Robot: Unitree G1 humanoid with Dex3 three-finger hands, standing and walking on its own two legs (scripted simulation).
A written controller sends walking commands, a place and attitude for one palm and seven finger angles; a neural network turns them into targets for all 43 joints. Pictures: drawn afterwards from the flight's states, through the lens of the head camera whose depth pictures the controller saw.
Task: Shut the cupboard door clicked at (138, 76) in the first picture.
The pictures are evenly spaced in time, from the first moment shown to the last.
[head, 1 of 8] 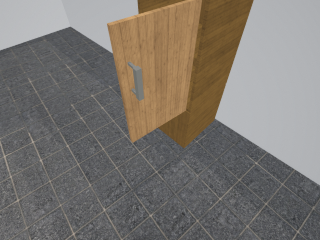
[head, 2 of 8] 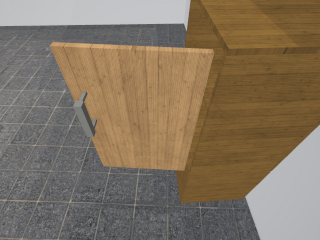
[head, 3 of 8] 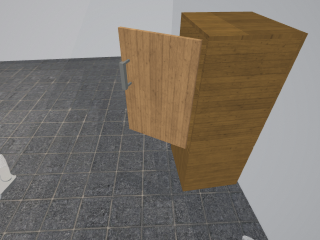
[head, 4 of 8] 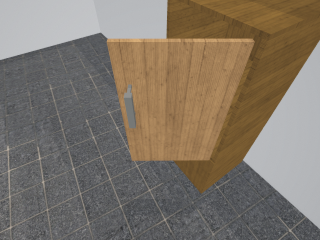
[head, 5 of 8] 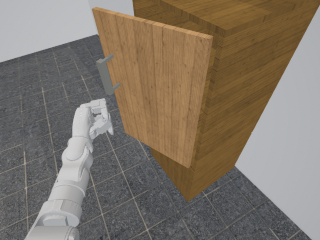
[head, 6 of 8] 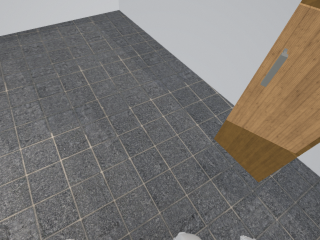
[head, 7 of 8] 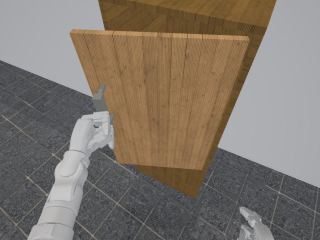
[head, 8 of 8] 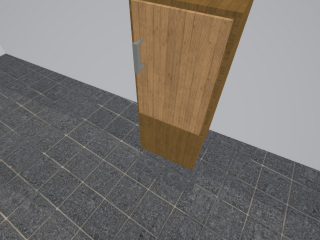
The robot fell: no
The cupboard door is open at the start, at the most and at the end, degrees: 83 83 0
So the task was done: yes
